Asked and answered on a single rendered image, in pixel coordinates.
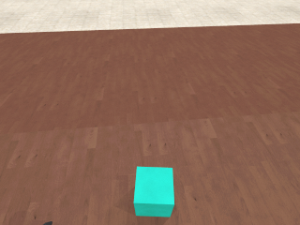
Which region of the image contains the carton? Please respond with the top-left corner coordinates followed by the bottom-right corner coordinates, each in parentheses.
top-left (133, 166), bottom-right (174, 218)

